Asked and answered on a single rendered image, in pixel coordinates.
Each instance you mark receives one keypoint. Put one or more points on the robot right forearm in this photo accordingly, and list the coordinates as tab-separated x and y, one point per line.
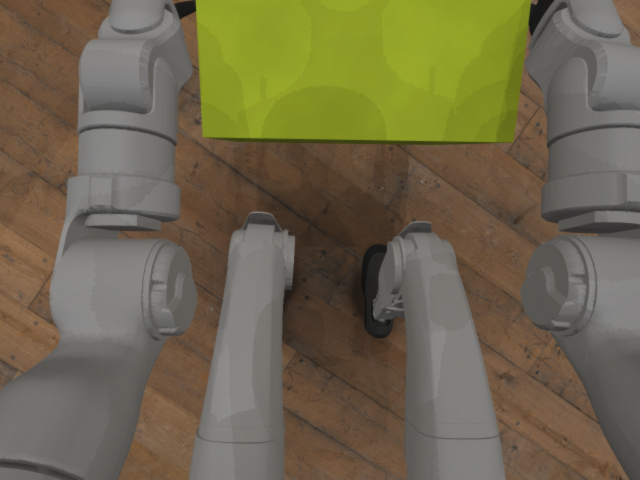
582	59

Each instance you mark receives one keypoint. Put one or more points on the robot left thigh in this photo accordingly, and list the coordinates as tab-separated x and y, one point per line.
241	430

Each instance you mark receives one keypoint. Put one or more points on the robot right upper arm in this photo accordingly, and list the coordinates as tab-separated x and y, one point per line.
585	290

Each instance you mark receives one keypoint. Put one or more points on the carton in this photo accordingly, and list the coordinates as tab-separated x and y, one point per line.
408	72

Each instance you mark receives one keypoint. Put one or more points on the left robot hand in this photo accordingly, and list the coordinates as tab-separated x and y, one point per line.
185	8

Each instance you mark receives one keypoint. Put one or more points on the robot right shin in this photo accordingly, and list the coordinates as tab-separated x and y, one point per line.
385	306

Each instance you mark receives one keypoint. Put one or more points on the robot left upper arm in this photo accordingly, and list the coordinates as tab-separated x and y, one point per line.
73	415

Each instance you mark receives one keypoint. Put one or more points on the right robot hand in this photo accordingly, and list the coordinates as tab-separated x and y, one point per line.
537	12

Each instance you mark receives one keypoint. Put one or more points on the robot left forearm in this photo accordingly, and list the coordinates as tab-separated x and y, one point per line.
129	81

